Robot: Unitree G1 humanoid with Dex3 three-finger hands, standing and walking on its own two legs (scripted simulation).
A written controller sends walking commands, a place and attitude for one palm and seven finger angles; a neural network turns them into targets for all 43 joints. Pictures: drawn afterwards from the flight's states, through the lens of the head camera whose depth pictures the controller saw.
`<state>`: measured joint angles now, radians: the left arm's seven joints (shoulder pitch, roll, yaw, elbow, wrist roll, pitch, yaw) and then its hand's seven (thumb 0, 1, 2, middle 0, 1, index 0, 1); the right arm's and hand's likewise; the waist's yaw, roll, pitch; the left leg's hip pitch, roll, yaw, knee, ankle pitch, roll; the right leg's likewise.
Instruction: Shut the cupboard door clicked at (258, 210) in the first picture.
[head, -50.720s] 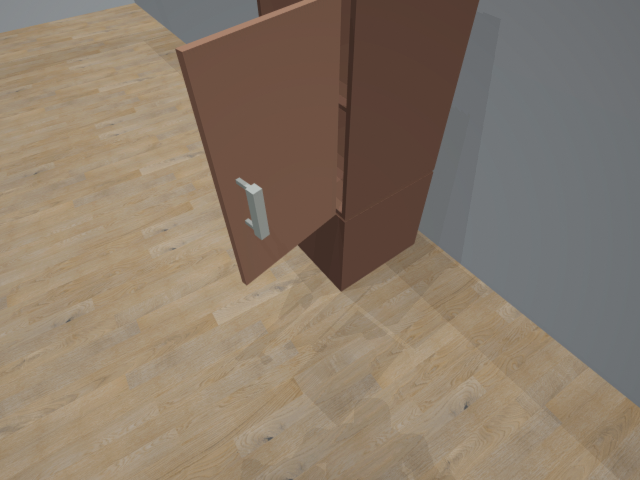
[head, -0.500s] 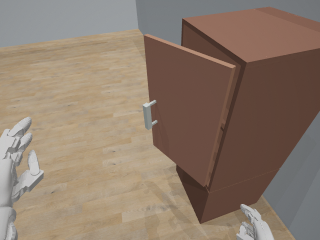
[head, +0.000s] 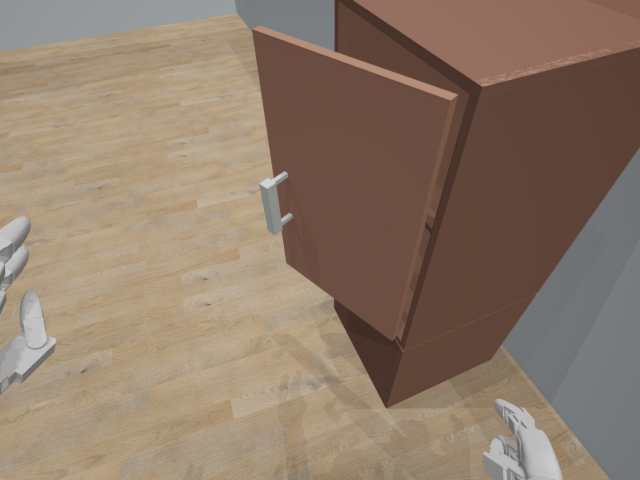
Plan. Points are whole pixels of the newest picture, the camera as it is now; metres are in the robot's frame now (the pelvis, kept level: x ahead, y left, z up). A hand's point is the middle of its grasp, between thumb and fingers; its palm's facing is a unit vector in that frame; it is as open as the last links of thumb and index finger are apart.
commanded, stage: step back with the hand held close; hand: left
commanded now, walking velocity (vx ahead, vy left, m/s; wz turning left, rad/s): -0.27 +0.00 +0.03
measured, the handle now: (278, 202) +0.65 +0.13 -0.08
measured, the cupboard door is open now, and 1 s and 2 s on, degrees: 25 25 25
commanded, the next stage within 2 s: stop stepping back and stand still in 1.08 s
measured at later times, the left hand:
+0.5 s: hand out of the picture +0.11 +0.30 +0.17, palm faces +0.48 -0.74 -0.47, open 7.4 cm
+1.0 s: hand out of the picture +0.03 +0.32 +0.16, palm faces +0.49 -0.74 -0.46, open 7.4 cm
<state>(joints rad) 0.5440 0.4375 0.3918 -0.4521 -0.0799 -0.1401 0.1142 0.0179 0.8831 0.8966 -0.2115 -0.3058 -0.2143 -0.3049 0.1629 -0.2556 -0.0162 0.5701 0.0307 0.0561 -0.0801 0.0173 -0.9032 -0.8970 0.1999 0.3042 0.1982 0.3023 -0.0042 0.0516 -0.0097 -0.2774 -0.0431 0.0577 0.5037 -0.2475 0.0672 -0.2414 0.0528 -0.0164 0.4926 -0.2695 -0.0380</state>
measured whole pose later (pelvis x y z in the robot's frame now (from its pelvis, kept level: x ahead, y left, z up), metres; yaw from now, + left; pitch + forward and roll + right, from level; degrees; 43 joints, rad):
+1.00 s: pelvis -0.16 +0.03 -0.01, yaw +5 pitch +2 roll -3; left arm 0.51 0.47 0.47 -0.52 -0.02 -0.24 0.16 0.01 0.88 0.90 -0.21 -0.31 -0.21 -0.31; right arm 0.21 -0.20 -0.03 0.63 -0.01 -0.03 -0.08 0.02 -0.90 -0.90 0.20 0.30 0.20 0.30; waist -0.03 -0.05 0.01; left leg -0.47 0.00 0.01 0.66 -0.21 0.05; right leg -0.44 0.06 0.05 0.72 -0.28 0.02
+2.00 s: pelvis -0.32 +0.01 +0.00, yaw -2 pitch -1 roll -1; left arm 0.54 0.41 0.45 -0.36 -0.07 -0.18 0.17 0.01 0.88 0.90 -0.21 -0.31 -0.21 -0.31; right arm 0.27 -0.19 0.03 0.66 0.01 -0.06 -0.08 0.02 -0.90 -0.90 0.20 0.30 0.20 0.30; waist 0.00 0.05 -0.08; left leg -0.38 0.00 0.06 0.48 -0.09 0.04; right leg -0.06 0.03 -0.02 0.46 -0.38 -0.01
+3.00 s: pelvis -0.30 -0.01 +0.00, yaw -2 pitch -3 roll +0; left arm 0.37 0.12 -0.02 1.13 0.01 0.00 0.03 0.00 0.90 0.90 -0.20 -0.30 -0.20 -0.30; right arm 0.27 -0.14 0.01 1.14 -0.02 0.03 -0.03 0.01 -0.91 -0.90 0.20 0.30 0.20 0.30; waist -0.01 -0.02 0.01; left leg -0.30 0.01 0.07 0.45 -0.10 0.03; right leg 0.03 0.03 -0.02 0.41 -0.38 -0.04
